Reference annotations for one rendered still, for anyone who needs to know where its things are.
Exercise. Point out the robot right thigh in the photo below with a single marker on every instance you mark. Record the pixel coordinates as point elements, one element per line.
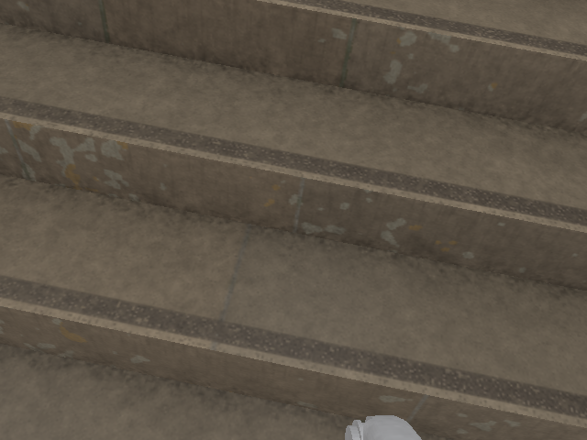
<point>381,427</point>

